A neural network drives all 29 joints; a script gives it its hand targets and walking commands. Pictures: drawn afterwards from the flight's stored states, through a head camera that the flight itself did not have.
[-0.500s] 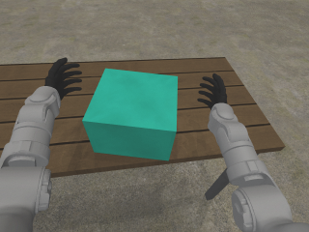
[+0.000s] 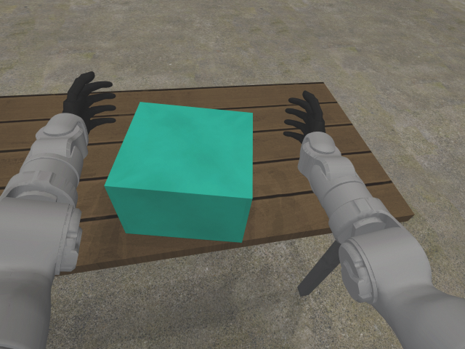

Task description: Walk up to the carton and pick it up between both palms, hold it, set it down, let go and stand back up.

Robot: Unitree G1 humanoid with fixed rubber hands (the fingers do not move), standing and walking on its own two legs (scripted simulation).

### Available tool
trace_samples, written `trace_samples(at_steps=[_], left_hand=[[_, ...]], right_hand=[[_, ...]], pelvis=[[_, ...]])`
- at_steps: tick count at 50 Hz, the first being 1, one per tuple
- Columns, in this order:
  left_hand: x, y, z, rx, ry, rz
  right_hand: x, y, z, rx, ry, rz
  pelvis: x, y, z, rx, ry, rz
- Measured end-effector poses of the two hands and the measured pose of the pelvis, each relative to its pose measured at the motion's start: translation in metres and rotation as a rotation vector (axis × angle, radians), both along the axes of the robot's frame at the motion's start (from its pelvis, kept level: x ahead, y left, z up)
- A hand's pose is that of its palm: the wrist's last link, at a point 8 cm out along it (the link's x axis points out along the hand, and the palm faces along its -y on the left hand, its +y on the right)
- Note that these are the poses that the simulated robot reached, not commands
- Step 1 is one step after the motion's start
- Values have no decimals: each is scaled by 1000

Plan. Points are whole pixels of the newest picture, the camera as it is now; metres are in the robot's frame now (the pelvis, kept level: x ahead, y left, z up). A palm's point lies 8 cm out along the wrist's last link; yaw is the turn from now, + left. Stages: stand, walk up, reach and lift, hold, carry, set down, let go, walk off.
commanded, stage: reach and lift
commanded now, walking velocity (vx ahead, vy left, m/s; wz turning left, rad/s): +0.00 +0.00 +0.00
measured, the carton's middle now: (190, 171) +0.45 +0.04 +0.02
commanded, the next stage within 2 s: none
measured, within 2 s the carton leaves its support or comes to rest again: neither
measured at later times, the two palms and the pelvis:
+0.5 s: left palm (95, 154) +0.47 +0.22 +0.07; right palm (296, 166) +0.41 -0.16 +0.07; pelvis -0.01 +0.00 -0.02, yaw +0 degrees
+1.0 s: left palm (103, 151) +0.46 +0.20 +0.08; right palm (280, 166) +0.41 -0.13 +0.07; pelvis -0.01 +0.01 -0.01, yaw +1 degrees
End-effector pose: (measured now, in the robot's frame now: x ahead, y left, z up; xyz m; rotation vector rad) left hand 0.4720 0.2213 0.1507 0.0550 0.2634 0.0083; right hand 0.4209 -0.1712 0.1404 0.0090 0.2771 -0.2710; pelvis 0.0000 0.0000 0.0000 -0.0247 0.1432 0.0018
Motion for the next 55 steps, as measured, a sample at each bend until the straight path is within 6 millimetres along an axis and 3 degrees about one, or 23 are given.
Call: trace_samples(at_steps=[10,17,36,44,55], left_hand=[[-13,0,-63,-7,47,13],[-12,-2,-84,-5,37,6],[-9,-12,-71,1,10,-31],[-9,-23,-68,-2,-6,-53],[-12,-25,-69,-17,-19,-62]], right_hand=[[-10,10,-59,8,48,7],[-9,14,-76,0,40,-8],[-7,20,-62,10,14,-21],[-5,46,-66,14,8,5],[-16,44,-70,-38,-68,-11]], pelvis=[[-2,-2,-7,-5,86,6],[-4,-2,-13,-15,142,12],[-8,9,-16,-22,134,-1],[-9,9,-15,-23,129,5],[-3,11,-1,-10,35,16]])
